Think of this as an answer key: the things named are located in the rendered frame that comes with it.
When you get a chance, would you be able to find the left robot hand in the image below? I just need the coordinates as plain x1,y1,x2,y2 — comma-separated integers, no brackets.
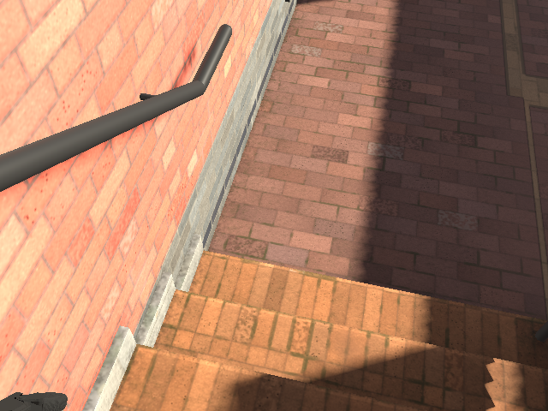
0,392,68,411

